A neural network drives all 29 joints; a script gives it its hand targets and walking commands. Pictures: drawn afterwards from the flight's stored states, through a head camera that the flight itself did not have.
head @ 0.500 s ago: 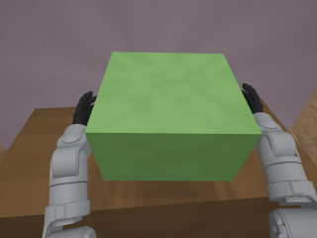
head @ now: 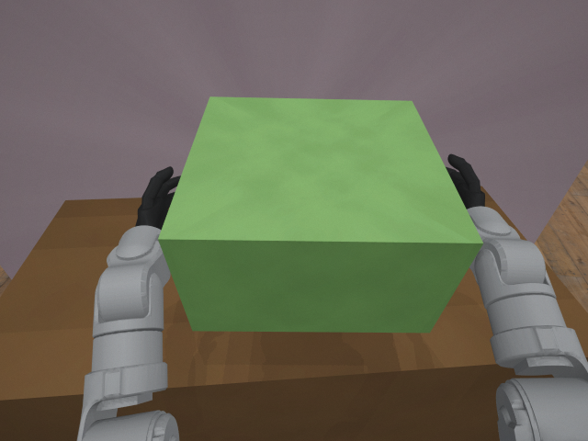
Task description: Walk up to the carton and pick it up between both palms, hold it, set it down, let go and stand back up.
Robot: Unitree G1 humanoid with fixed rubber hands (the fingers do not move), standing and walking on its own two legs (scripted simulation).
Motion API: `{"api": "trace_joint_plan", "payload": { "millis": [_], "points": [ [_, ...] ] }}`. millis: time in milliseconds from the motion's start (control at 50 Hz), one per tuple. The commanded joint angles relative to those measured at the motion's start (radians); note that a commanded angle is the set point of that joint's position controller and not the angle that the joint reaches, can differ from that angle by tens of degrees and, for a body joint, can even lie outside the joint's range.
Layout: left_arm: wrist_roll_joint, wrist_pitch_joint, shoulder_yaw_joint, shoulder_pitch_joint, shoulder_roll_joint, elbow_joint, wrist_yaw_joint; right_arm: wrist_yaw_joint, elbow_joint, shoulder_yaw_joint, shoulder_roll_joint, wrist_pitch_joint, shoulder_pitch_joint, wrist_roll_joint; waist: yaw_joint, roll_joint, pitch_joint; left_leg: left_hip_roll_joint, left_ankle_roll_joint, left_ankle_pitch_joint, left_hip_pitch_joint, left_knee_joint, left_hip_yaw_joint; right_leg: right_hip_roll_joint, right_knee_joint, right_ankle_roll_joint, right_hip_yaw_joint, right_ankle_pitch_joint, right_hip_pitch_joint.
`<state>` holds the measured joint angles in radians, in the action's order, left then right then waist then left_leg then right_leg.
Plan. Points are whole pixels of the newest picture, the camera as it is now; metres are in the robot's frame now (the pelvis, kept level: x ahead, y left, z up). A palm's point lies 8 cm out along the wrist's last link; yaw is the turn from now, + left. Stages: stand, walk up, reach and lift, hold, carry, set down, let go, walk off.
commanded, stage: hold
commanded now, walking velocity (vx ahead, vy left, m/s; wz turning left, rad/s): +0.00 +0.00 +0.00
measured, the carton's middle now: (311, 206) +0.40 +0.00 +0.16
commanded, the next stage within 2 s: none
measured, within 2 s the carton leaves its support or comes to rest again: neither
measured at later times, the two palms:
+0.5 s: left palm (157, 226) +0.34 +0.20 +0.17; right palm (467, 212) +0.36 -0.21 +0.18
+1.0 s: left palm (159, 227) +0.34 +0.20 +0.17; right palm (468, 212) +0.36 -0.21 +0.18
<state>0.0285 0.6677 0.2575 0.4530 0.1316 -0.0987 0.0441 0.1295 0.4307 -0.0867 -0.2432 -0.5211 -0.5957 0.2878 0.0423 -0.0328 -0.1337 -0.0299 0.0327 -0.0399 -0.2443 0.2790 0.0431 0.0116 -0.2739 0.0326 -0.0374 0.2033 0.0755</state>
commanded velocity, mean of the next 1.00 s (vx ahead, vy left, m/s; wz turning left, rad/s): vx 0.00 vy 0.00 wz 0.00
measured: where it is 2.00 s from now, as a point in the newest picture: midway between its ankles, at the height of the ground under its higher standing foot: outside the picture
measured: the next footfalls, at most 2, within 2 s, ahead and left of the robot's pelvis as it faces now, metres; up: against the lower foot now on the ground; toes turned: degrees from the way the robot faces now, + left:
none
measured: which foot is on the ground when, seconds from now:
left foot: down 0.00-1.00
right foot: down 0.00-1.00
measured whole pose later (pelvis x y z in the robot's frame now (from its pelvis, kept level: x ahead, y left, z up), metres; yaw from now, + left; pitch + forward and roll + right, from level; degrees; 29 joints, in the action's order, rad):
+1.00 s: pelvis +0.00 +0.00 +0.00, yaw +0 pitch +0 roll -1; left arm 0.02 0.67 0.25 0.44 0.13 -0.08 0.04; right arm 0.13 0.41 -0.08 -0.25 -0.53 -0.58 0.29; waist 0.04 -0.03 -0.13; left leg -0.03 0.03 -0.04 -0.23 0.28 0.04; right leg 0.01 -0.27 0.03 -0.04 0.21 0.07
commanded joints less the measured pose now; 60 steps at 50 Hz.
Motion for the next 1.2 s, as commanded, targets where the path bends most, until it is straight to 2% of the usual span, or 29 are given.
{"api": "trace_joint_plan", "payload": {
  "millis": [0, 100, 120, 180, 280, 380, 400, 440, 460, 480, 500, 540, 580, 600, 620, 660, 700, 740, 840, 920, 940, 1000, 1020, 1060, 1100, 1120, 1140, 1180],
  "points": [
    [-0.146, -0.083, -0.544, 0.843, -0.510, 0.274, 0.104, -0.167, -0.423, 0.411, 0.571, 0.107, -0.843, 0.129, 0.005, 0.060, -0.421, 0.053, 0.005, 0.160, 0.416, 0.039, -0.036, -0.073, 0.057, 0.006, 0.057, -0.209, 0.136],
    [-0.157, -0.097, -0.561, 0.883, -0.510, 0.321, 0.098, -0.174, -0.441, 0.417, 0.583, 0.112, -0.848, 0.137, 0.000, 0.071, -0.461, 0.055, 0.008, 0.170, 0.421, 0.047, -0.037, -0.074, 0.049, 0.008, 0.053, -0.215, 0.133],
    [-0.147, -0.094, -0.548, 0.872, -0.509, 0.293, 0.097, -0.173, -0.418, 0.414, 0.582, 0.108, -0.843, 0.134, -0.005, 0.079, -0.422, 0.054, 0.006, 0.158, 0.405, 0.042, -0.038, -0.072, 0.053, 0.006, 0.053, -0.197, 0.138],
    [-0.149, -0.088, -0.539, 0.869, -0.494, 0.262, 0.102, -0.174, -0.410, 0.413, 0.587, 0.107, -0.859, 0.126, -0.007, 0.047, -0.412, 0.057, -0.008, 0.100, 0.382, 0.030, -0.041, -0.068, 0.058, 0.011, 0.050, -0.177, 0.130],
    [-0.158, -0.098, -0.545, 0.869, -0.502, 0.280, 0.107, -0.167, -0.428, 0.427, 0.613, 0.110, -0.855, 0.135, 0.002, 0.052, -0.447, 0.063, -0.006, 0.160, 0.402, 0.043, -0.045, -0.065, 0.045, 0.020, 0.050, -0.254, 0.114],
    [-0.142, -0.089, -0.517, 0.858, -0.495, 0.255, 0.114, -0.165, -0.383, 0.417, 0.601, 0.101, -0.828, 0.124, -0.004, 0.044, -0.394, 0.060, -0.009, 0.137, 0.387, 0.027, -0.043, -0.062, 0.053, 0.018, 0.045, -0.221, 0.122],
    [-0.136, -0.092, -0.518, 0.848, -0.499, 0.250, 0.117, -0.161, -0.421, 0.423, 0.610, 0.109, -0.850, 0.124, -0.009, 0.041, -0.413, 0.063, -0.008, 0.141, 0.387, 0.032, -0.045, -0.064, 0.051, 0.019, 0.046, -0.234, 0.105],
    [-0.146, -0.090, -0.522, 0.830, -0.501, 0.256, 0.119, -0.158, -0.438, 0.424, 0.604, 0.109, -0.839, 0.124, 0.007, 0.033, -0.441, 0.065, -0.007, 0.165, 0.388, 0.039, -0.042, -0.063, 0.045, 0.021, 0.046, -0.280, 0.085],
    [-0.138, -0.095, -0.519, 0.849, -0.493, 0.275, 0.119, -0.155, -0.434, 0.437, 0.602, 0.108, -0.843, 0.135, -0.006, 0.044, -0.428, 0.065, -0.006, 0.176, 0.399, 0.041, -0.043, -0.065, 0.045, 0.022, 0.043, -0.280, 0.091],
    [-0.151, -0.093, -0.538, 0.859, -0.502, 0.277, 0.117, -0.157, -0.444, 0.436, 0.608, 0.112, -0.847, 0.131, 0.006, 0.041, -0.441, 0.067, -0.003, 0.176, 0.393, 0.039, -0.042, -0.067, 0.044, 0.022, 0.049, -0.278, 0.096],
    [-0.148, -0.098, -0.537, 0.861, -0.504, 0.272, 0.117, -0.158, -0.449, 0.435, 0.610, 0.113, -0.855, 0.130, -0.001, 0.045, -0.427, 0.067, -0.006, 0.161, 0.389, 0.037, -0.039, -0.068, 0.046, 0.021, 0.047, -0.263, 0.097],
    [-0.154, -0.096, -0.547, 0.836, -0.506, 0.286, 0.116, -0.158, -0.457, 0.430, 0.611, 0.113, -0.832, 0.127, 0.008, 0.047, -0.451, 0.065, -0.001, 0.181, 0.404, 0.043, -0.042, -0.070, 0.044, 0.021, 0.054, -0.280, 0.099],
    [-0.144, -0.093, -0.532, 0.840, -0.486, 0.277, 0.117, -0.157, -0.443, 0.437, 0.596, 0.106, -0.829, 0.132, -0.004, 0.039, -0.421, 0.066, -0.005, 0.172, 0.385, 0.041, -0.042, -0.065, 0.046, 0.020, 0.049, -0.268, 0.093],
    [-0.147, -0.095, -0.538, 0.852, -0.498, 0.298, 0.117, -0.158, -0.432, 0.432, 0.605, 0.103, -0.818, 0.123, 0.006, 0.039, -0.419, 0.065, -0.004, 0.171, 0.397, 0.035, -0.037, -0.067, 0.044, 0.020, 0.048, -0.260, 0.101],
    [-0.146, -0.091, -0.532, 0.839, -0.492, 0.276, 0.118, -0.158, -0.440, 0.429, 0.602, 0.104, -0.822, 0.129, 0.002, 0.030, -0.407, 0.066, -0.004, 0.168, 0.392, 0.036, -0.042, -0.066, 0.049, 0.020, 0.049, -0.261, 0.102],
    [-0.150, -0.090, -0.542, 0.814, -0.500, 0.297, 0.117, -0.153, -0.465, 0.445, 0.594, 0.107, -0.819, 0.133, 0.003, 0.037, -0.432, 0.067, -0.002, 0.191, 0.400, 0.042, -0.039, -0.066, 0.042, 0.019, 0.046, -0.296, 0.085],
    [-0.161, -0.095, -0.564, 0.843, -0.502, 0.333, 0.113, -0.155, -0.470, 0.435, 0.595, 0.110, -0.812, 0.139, 0.015, 0.068, -0.455, 0.064, 0.008, 0.221, 0.427, 0.055, -0.036, -0.070, 0.038, 0.016, 0.054, -0.300, 0.101],
    [-0.166, -0.097, -0.575, 0.838, -0.505, 0.339, 0.109, -0.157, -0.483, 0.434, 0.585, 0.111, -0.812, 0.138, 0.016, 0.061, -0.459, 0.060, 0.009, 0.218, 0.432, 0.054, -0.031, -0.072, 0.041, 0.014, 0.053, -0.283, 0.111],
    [-0.155, -0.094, -0.551, 0.850, -0.490, 0.324, 0.107, -0.163, -0.457, 0.433, 0.594, 0.101, -0.810, 0.135, 0.001, 0.055, -0.437, 0.060, 0.004, 0.191, 0.409, 0.043, -0.035, -0.068, 0.045, 0.013, 0.051, -0.266, 0.106],
    [-0.151, -0.089, -0.554, 0.827, -0.495, 0.311, 0.112, -0.162, -0.476, 0.435, 0.584, 0.103, -0.819, 0.132, 0.008, 0.047, -0.425, 0.065, 0.004, 0.192, 0.400, 0.042, -0.035, -0.069, 0.045, 0.016, 0.049, -0.279, 0.094],
    [-0.147, -0.091, -0.549, 0.848, -0.503, 0.300, 0.111, -0.163, -0.453, 0.430, 0.587, 0.103, -0.833, 0.134, 0.003, 0.061, -0.423, 0.062, 0.004, 0.174, 0.405, 0.039, -0.037, -0.067, 0.048, 0.013, 0.052, -0.251, 0.105],
    [-0.137, -0.087, -0.529, 0.823, -0.497, 0.278, 0.116, -0.165, -0.456, 0.430, 0.591, 0.103, -0.835, 0.126, -0.008, 0.040, -0.423, 0.063, -0.004, 0.161, 0.393, 0.032, -0.038, -0.065, 0.052, 0.016, 0.046, -0.245, 0.097],
    [-0.147, -0.090, -0.542, 0.834, -0.507, 0.293, 0.113, -0.162, -0.459, 0.440, 0.602, 0.105, -0.830, 0.131, -0.006, 0.036, -0.435, 0.065, -0.001, 0.179, 0.396, 0.036, -0.038, -0.065, 0.046, 0.018, 0.048, -0.274, 0.084],
    [-0.144, -0.091, -0.546, 0.846, -0.498, 0.312, 0.111, -0.165, -0.423, 0.430, 0.595, 0.099, -0.806, 0.133, 0.006, 0.063, -0.428, 0.062, 0.004, 0.196, 0.416, 0.040, -0.035, -0.065, 0.045, 0.016, 0.050, -0.278, 0.101],
    [-0.140, -0.086, -0.534, 0.844, -0.498, 0.284, 0.114, -0.165, -0.429, 0.432, 0.590, 0.102, -0.835, 0.133, 0.000, 0.045, -0.416, 0.062, 0.001, 0.166, 0.394, 0.033, -0.038, -0.066, 0.050, 0.014, 0.049, -0.247, 0.098],
    [-0.139, -0.091, -0.537, 0.843, -0.501, 0.296, 0.112, -0.164, -0.422, 0.428, 0.600, 0.103, -0.818, 0.133, -0.002, 0.054, -0.431, 0.062, 0.001, 0.178, 0.407, 0.038, -0.038, -0.065, 0.048, 0.017, 0.050, -0.258, 0.097],
    [-0.141, -0.088, -0.534, 0.823, -0.499, 0.287, 0.112, -0.163, -0.452, 0.439, 0.593, 0.106, -0.836, 0.139, -0.006, 0.039, -0.438, 0.062, -0.002, 0.186, 0.406, 0.040, -0.039, -0.069, 0.049, 0.016, 0.052, -0.272, 0.096],
    [-0.147, -0.095, -0.543, 0.841, -0.500, 0.304, 0.113, -0.163, -0.429, 0.426, 0.599, 0.102, -0.799, 0.127, 0.010, 0.049, -0.421, 0.065, 0.002, 0.189, 0.405, 0.038, -0.040, -0.066, 0.044, 0.021, 0.050, -0.279, 0.099]
  ]
}}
